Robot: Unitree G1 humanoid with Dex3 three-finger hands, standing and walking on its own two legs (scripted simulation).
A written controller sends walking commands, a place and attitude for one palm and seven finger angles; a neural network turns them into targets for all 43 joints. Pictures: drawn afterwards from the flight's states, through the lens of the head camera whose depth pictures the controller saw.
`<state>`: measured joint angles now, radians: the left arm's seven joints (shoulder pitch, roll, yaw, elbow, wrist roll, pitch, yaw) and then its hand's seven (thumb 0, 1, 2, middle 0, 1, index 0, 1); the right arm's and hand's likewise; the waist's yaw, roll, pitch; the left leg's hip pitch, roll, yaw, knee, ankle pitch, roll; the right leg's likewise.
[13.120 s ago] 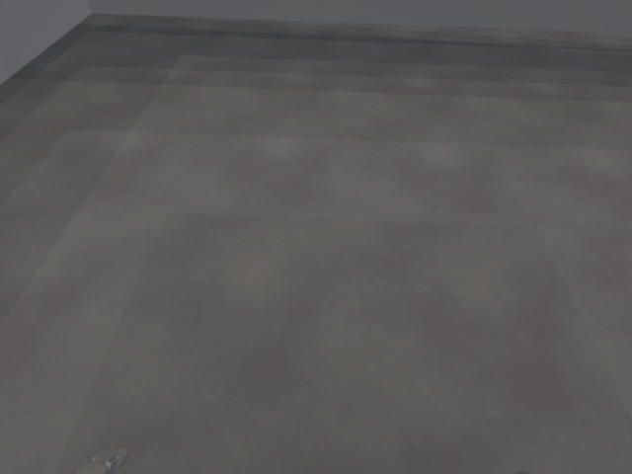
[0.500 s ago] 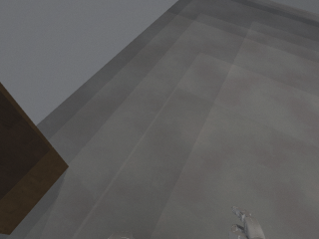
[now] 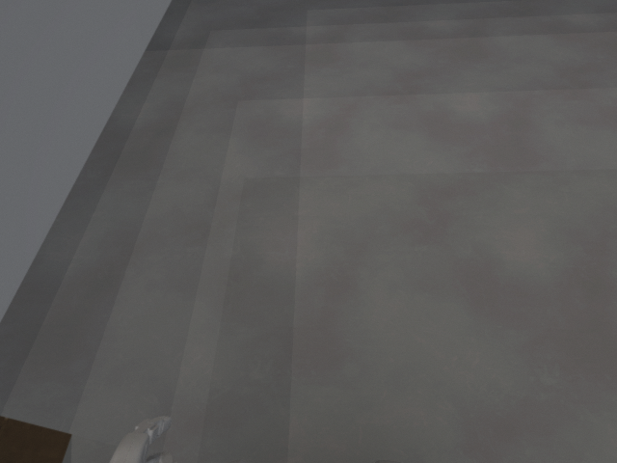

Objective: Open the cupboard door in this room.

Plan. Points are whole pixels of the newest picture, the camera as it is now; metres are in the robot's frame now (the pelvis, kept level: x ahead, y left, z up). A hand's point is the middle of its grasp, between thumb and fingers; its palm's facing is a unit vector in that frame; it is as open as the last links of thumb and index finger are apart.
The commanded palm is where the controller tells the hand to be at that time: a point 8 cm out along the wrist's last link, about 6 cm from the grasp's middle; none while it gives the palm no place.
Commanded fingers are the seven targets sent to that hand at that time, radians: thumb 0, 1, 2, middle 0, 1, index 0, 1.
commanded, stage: walk to a spot facing it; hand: left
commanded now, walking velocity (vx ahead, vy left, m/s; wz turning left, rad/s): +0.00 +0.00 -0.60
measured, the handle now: out of the picture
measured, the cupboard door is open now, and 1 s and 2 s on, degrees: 0 0 0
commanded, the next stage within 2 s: turn to face it in 1.32 s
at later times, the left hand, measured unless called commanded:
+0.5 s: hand out of the picture +0.07 +0.19 -0.15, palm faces -0.15 -0.96 -0.22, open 7.4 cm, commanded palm none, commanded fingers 0.00 0.90 0.90 -0.20 -0.30 -0.20 -0.30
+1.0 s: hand (222, 444) +0.16 +0.14 -0.14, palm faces -0.55 -0.80 -0.23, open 7.4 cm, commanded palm none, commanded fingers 0.00 0.90 0.90 -0.20 -0.30 -0.20 -0.30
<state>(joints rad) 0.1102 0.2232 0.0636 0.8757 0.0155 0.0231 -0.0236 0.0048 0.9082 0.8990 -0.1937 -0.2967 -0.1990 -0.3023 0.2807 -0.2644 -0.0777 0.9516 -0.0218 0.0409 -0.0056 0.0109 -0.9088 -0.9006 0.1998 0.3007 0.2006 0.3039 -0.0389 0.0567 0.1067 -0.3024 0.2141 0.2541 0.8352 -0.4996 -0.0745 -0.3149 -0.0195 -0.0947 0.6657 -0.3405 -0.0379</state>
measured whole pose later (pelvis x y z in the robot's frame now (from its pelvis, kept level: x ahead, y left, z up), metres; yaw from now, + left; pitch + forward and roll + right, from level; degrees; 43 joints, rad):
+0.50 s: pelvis -0.01 +0.00 +0.02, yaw -15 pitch +1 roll +0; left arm 0.24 0.22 0.06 0.95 0.02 0.04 0.00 0.00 0.90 0.90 -0.20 -0.30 -0.20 -0.30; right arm 0.07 -0.23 -0.05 0.88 -0.01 0.05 -0.02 0.01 -0.91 -0.90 0.20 0.30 0.20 0.30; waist 0.06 -0.02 0.08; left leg -0.37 0.02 0.00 0.79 -0.44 -0.08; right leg -0.30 0.12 0.13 0.49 -0.19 -0.06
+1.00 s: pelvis -0.03 +0.01 +0.02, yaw -35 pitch +1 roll -1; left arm 0.17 0.26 0.09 0.94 0.02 0.08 -0.05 0.01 0.91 0.90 -0.19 -0.30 -0.20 -0.30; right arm 0.28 -0.22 -0.05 0.94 -0.04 0.00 0.00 0.01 -0.91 -0.90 0.20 0.30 0.20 0.30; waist -0.02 0.02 0.06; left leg -0.18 0.16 0.29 0.50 -0.31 -0.02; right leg -0.36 -0.07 -0.06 0.81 -0.46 0.06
